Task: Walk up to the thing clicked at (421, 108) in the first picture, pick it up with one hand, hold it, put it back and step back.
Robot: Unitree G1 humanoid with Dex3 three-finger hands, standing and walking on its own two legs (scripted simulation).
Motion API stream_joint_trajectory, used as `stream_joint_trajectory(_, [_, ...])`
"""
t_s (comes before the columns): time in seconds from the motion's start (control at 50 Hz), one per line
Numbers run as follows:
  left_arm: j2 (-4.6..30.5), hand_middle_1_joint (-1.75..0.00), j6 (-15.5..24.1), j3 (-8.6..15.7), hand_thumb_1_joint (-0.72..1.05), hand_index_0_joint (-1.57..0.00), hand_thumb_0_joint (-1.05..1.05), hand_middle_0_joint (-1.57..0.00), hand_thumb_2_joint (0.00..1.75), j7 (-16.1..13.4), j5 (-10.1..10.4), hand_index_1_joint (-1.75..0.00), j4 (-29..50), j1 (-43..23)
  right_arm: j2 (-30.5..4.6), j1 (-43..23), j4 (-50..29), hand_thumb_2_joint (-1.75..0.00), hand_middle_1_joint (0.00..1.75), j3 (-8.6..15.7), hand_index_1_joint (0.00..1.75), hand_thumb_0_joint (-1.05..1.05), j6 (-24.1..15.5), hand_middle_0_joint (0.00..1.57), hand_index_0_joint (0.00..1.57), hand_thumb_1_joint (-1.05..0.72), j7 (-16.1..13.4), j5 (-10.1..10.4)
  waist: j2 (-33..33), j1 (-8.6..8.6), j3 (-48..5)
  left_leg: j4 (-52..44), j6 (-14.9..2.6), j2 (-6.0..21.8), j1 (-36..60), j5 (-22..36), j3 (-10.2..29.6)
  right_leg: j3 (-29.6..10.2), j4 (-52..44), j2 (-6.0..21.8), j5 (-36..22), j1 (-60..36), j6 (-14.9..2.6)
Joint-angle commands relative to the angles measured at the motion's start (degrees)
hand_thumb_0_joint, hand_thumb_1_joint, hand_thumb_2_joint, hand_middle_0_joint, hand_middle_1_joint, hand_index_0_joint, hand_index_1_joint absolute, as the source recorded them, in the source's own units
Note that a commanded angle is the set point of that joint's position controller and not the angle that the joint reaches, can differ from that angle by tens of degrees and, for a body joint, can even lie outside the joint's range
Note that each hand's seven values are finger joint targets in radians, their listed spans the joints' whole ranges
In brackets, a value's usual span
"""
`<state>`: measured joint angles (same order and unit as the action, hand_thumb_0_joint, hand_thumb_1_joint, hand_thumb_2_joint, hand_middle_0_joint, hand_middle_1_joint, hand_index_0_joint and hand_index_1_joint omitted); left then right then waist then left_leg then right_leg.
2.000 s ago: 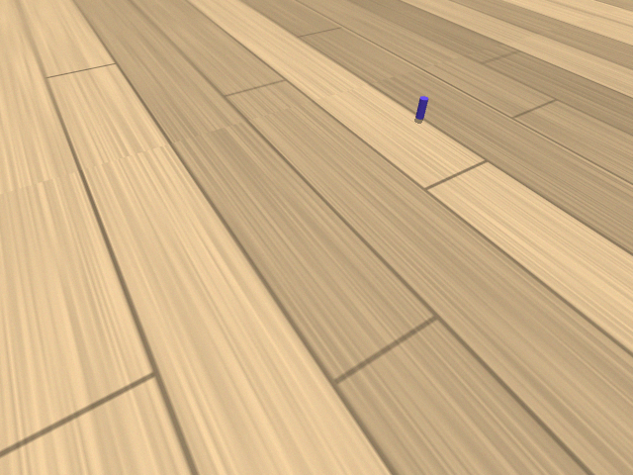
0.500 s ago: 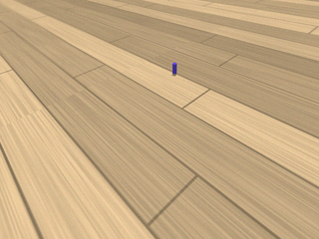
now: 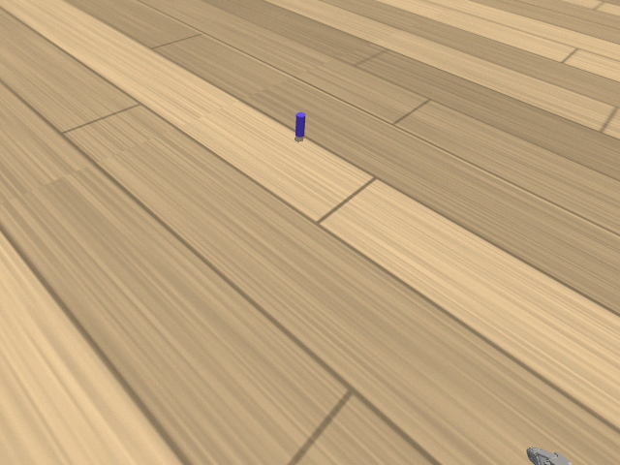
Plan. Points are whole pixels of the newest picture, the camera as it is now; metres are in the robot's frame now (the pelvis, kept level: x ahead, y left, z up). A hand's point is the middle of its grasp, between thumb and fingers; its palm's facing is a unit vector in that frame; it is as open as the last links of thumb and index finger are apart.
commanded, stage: walk up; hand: left
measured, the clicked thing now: (300, 124) +1.95 +0.09 -0.69
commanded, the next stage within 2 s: none
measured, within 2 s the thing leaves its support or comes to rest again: neither
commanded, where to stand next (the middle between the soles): +1.55 -0.11 m, yaw -4 degrees
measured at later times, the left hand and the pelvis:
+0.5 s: hand (215, 264) +0.49 +0.20 -0.10, palm faces -0.13 -0.92 -0.37, open 7.4 cm; pelvis +0.31 -0.05 +0.00, yaw -5 degrees
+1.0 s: hand (202, 214) +0.65 +0.26 -0.14, palm faces -0.13 -0.93 -0.35, open 7.4 cm; pelvis +0.59 -0.02 +0.02, yaw -6 degrees
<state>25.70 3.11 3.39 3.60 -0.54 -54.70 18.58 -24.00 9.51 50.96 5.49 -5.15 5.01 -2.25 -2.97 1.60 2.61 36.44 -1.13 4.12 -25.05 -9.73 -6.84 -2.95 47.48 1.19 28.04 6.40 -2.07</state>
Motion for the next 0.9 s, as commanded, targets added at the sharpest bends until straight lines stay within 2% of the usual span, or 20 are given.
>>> stream_joint_trajectory(0.0, [14.06, -0.3, 3.27, 1.23, 0.9, -0.2, 0.0, -0.2, 0.9, -1.38, 1.1, -0.3, 7.03, -3.76, -19.07, 7.24, -3.74, -0.9, 0.3, 5.38, 0.3, 0.0, -1.47, 0.2, 0.2, -0.9, -2.25, 2.16, 7.19, -5.34, -5.35, -24.6, -12.64, 20.69, 28.85, -24.47, 34.21, -5.66, 25.14, 1.6, -7.84, 35.36, -1.34])
stream_joint_trajectory(0.04, [12.47, -0.3, 2.91, 1.7, 0.9, -0.2, 0.0, -0.2, 0.9, -0.26, 1.55, -0.3, 4.86, -2.5, -15.13, 4.72, -4.18, -0.9, 0.3, 3.32, 0.3, 0.0, -2.04, 0.2, 0.2, -0.9, -2.49, 2.23, 8.21, -3.17, -1.64, -24.2, -9.69, 15.3, 20.06, -13.1, 19.14, -4.05, 17.91, 4.9, -10.56, 30.63, -0.15])
stream_joint_trajectory(0.08, [11.29, -0.3, 2.05, 1.9, 0.9, -0.2, 0.0, -0.2, 0.9, 0.87, 1.17, -0.3, 4.95, -3.12, -14.58, 5.53, -3.66, -0.9, 0.3, 2.62, 0.3, 0.0, -2.61, 0.2, 0.2, -0.9, -2.39, 2.17, 9.75, -2.8, -1.33, -25.47, -9.5, 13.42, 17.49, -5.31, 12.96, -2.31, 12.68, 4.93, -12.42, 27.51, 1.47])
stream_joint_trajectory(0.16, [9.82, -0.3, 1.32, 1.78, 0.9, -0.2, 0.0, -0.2, 0.9, 2.37, 0.37, -0.3, 7.86, -10.36, -15.87, 5.31, -4.46, -0.9, 0.3, 2.59, 0.3, 0.0, -3.1, 0.2, 0.2, -0.9, -2.11, 1.88, 10.13, -3.21, 1.75, -27.96, -11.61, 14.36, 17.64, -3.26, 8.44, 1.52, -0.6, 6.87, -15.69, 29.15, 2.77])
stream_joint_trajectory(0.28, [8.24, -0.3, 0.95, 2.01, 0.9, -0.2, 0.0, -0.2, 0.9, 3.01, 0.37, -0.3, 8.14, -17.2, -16.48, 7.28, -3.36, -0.9, 0.3, 2.65, 0.3, 0.0, -1.77, 0.2, 0.2, -0.9, -2.09, 1.98, 8.78, -3.98, 0.62, -24.59, -7.36, 11.3, 18.52, 3.48, 1.96, 6.81, -14.34, 3.26, -28.3, 18.53, 0.47])
stream_joint_trajectory(0.32, [8.52, -0.3, 0.88, 2.17, 0.9, -0.2, 0.0, -0.2, 0.9, 2.68, 0.53, -0.3, 7.64, -16.35, -16.76, 7.42, -3.23, -0.9, 0.3, 2.78, 0.3, 0.0, -1.29, 0.2, 0.2, -0.9, -2.53, 1.84, 7.84, -2.75, -0.13, -19.84, -6.81, 11.51, 20.01, 8.13, 1.28, 7.71, -15.45, 1.86, -25.08, 15.14, -0.52])
stream_joint_trajectory(0.36, [11.0, -0.3, 1.2, 3.59, 0.9, -0.2, 0.0, -0.2, 0.9, 1.63, 0.22, -0.3, 4.46, -6.16, -15.18, 7.44, -3.59, -0.9, 0.3, 1.96, 0.3, 0.0, -0.97, 0.2, 0.2, -0.9, -2.94, 1.35, 2.21, 3.18, -6.17, -0.94, -4.63, 7.7, 16.48, 18.0, -2.59, 9.24, -17.9, -0.76, -21.34, -1.82, -2.12])
stream_joint_trajectory(0.38, [14.57, -0.3, 1.41, 5.43, 0.9, -0.2, 0.0, -0.2, 0.9, 0.59, -0.22, -0.3, 2.88, 2.24, -12.27, 11.06, -3.47, -0.9, 0.3, 0.78, 0.3, 0.0, -0.85, 0.2, 0.2, -0.9, -2.88, 1.3, -4.98, 6.65, -11.58, 14.85, -3.33, 4.0, 6.59, 10.79, -2.54, 2.52, -18.02, 1.6, -11.75, -15.59, -2.91])
stream_joint_trajectory(0.4, [20.76, -0.3, 1.68, 7.13, 0.9, -0.2, 0.0, -0.2, 0.9, -0.09, -0.03, -0.3, 3.42, 5.94, -8.47, 15.23, -4.83, -0.9, 0.3, -0.29, 0.3, 0.0, -1.08, 0.2, 0.2, -0.9, -2.86, 2.56, -16.98, 6.05, -16.6, 31.9, -0.75, -3.59, -9.16, -14.37, -2.62, -29.06, -25.81, 20.09, -5.97, -28.28, -10.43])
stream_joint_trajectory(0.42, [21.19, -0.3, 1.66, 6.95, 0.9, -0.2, 0.0, -0.2, 0.9, -0.46, 1.46, -0.3, 4.18, 4.17, -14.41, 10.9, -4.18, -0.9, 0.3, 0.82, 0.3, 0.0, -0.8, 0.2, 0.2, -0.9, -3.41, 2.85, -9.56, 6.77, -14.96, 36.67, -0.66, -1.75, -13.72, -19.14, 5.71, -38.9, -30.77, 23.51, -3.85, -24.54, -14.91])
stream_joint_trajectory(0.46, [17.59, -0.3, 1.87, 5.63, 0.9, -0.2, 0.0, -0.2, 0.9, -1.24, 1.91, -0.3, 6.32, -2.19, -14.25, 6.6, -3.39, -0.9, 0.3, 0.91, 0.3, 0.0, -0.97, 0.2, 0.2, -0.9, -3.23, 3.4, -1.34, 4.21, -8.55, 38.05, -1.43, 1.42, -11.75, -11.4, 10.43, -23.95, -30.48, 19.23, -16.45, -12.99, -13.74])
stream_joint_trajectory(0.52, [12.44, -0.3, 2.89, 4.06, 0.9, -0.2, 0.0, -0.2, 0.9, -1.53, 1.48, -0.3, 6.79, -6.42, -12.44, 10.82, -1.33, -0.9, 0.3, 0.65, 0.3, 0.0, -0.04, 0.2, 0.2, -0.9, -2.31, 2.58, -3.97, -0.85, -2.78, 26.82, -1.07, 3.39, -5.5, -6.6, 10.27, -9.6, -32.56, 12.79, -17.43, 1.39, -9.63])
stream_joint_trajectory(0.6, [13.47, -0.3, 4.04, 4.22, 0.9, -0.2, 0.0, -0.2, 0.9, -1.09, 0.54, -0.3, 8.83, -7.72, -11.49, 7.12, -2.56, -0.9, 0.3, 1.35, 0.3, 0.0, 0.74, 0.2, 0.2, -0.9, -0.53, 1.49, -3.49, -1.07, -0.07, 12.7, 1.51, 4.8, -5.39, -5.28, 7.59, -4.96, -36.04, 13.51, -8.0, 8.09, -11.75])
stream_joint_trajectory(0.72, [14.75, -0.3, 4.14, 4.32, 0.9, -0.2, 0.0, -0.2, 0.9, -0.46, -0.05, -0.3, 8.75, -6.57, -10.29, 0.32, -3.79, -0.9, 0.3, 1.92, 0.3, 0.0, -0.11, 0.2, 0.2, -0.9, 0.78, 1.24, -2.61, -0.29, 0.06, -1.08, 1.03, 3.2, 3.51, 5.93, 3.98, -0.98, -34.59, 12.08, -4.71, 10.01, -9.19])
stream_joint_trajectory(0.76, [15.08, -0.3, 3.71, 4.06, 0.9, -0.2, 0.0, -0.2, 0.9, -0.5, 0.01, -0.3, 8.23, -6.26, -10.48, 0.98, -3.33, -0.9, 0.3, 2.24, 0.3, 0.0, -0.35, 0.2, 0.2, -0.9, 0.58, 1.14, -1.89, -1.38, 0.23, -2.88, 0.52, 1.53, 9.14, 3.13, 1.54, -0.32, -30.7, 12.22, -8.01, 11.33, -8.78])
stream_joint_trajectory(0.8, [12.7, -0.3, 3.52, 2.96, 0.9, -0.2, 0.0, -0.2, 0.9, -0.78, -0.23, -0.3, 8.26, -4.9, -13.44, 10.81, -0.29, -0.9, 0.3, 3.5, 0.3, 0.0, -0.83, 0.2, 0.2, -0.9, -0.36, 0.59, 6.71, -6.49, -5.13, -5.23, -1.87, -1.65, 24.01, -3.04, 1.02, 4.13, -11.55, 8.23, -25.58, 13.36, -5.94])
stream_joint_trajectory(0.82, [9.05, -0.3, 3.2, 1.57, 0.9, -0.2, 0.0, -0.2, 0.9, -1.1, 0.19, -0.3, 8.44, -2.98, -17.26, 19.43, 1.59, -0.9, 0.3, 4.95, 0.3, 0.0, -1.12, 0.2, 0.2, -0.9, -1.24, -0.57, 17.29, -10.37, -9.81, -10.54, -5.2, 5.97, 32.77, -12.92, 12.49, 7.25, 7.79, 4.01, -22.9, 20.48, -3.19])
stream_joint_trajectory(0.84, [6.08, -0.3, 3.06, 0.94, 0.9, -0.2, 0.0, -0.2, 0.9, -1.37, 1.32, -0.3, 9.12, -0.66, -21.37, 18.86, -0.34, -0.9, 0.3, 5.43, 0.3, 0.0, -1.49, 0.2, 0.2, -0.9, -2.0, -0.26, 23.63, -8.68, -9.67, -21.3, -9.96, 20.09, 38.39, -20.93, 42.07, 4.7, 20.08, -5.14, 0.82, 35.68, -0.42])
stream_joint_trajectory(0.86, [12.55, -0.3, 2.81, 1.8, 0.9, -0.2, 0.0, -0.2, 0.9, -2.33, 0.84, -0.3, 8.17, -2.38, -22.29, 15.87, -1.27, -0.9, 0.3, 5.73, 0.3, 0.0, -1.21, 0.2, 0.2, -0.9, -2.09, 2.47, 13.29, -8.22, -9.57, -23.78, -13.08, 22.61, 33.61, -22.75, 45.48, -2.68, 23.54, -1.45, 0.02, 35.42, -1.52])
stream_joint_trajectory(0.88, [13.6, -0.3, 2.78, 1.23, 0.9, -0.2, 0.0, -0.2, 0.9, -2.36, 0.81, -0.3, 7.03, -3.32, -19.73, 11.28, -2.02, -0.9, 0.3, 4.71, 0.3, 0.0, -1.08, 0.2, 0.2, -0.9, -2.44, 2.85, 7.62, -6.16, -5.03, -23.02, -11.12, 20.04, 28.27, -18.8, 35.9, -4.73, 23.46, 1.09, -4.72, 35.03, -1.15])
